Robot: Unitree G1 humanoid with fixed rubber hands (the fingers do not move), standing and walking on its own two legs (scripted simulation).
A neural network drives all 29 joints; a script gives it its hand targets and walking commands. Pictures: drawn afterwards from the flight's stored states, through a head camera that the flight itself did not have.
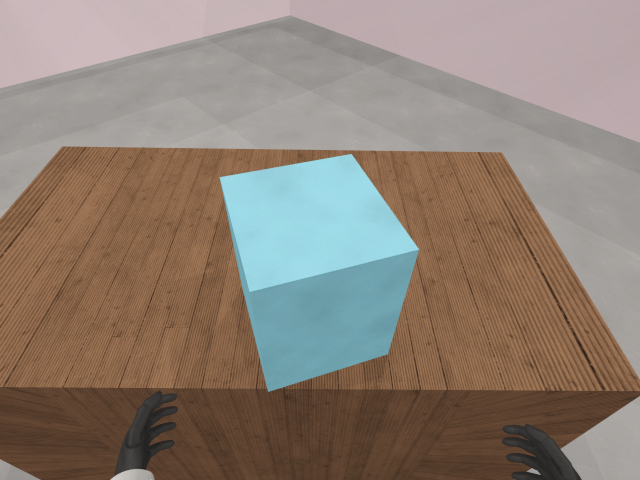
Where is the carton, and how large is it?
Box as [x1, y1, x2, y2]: [220, 154, 418, 391]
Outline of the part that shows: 351,154 220,177 242,288 268,391 386,354 388,351 418,249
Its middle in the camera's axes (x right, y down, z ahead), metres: -0.01 +0.05 +0.58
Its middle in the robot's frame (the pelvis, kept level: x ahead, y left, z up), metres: +0.43 +0.05 +0.02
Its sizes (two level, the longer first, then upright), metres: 0.210 0.200 0.250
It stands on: a pedestal, 0.67 m high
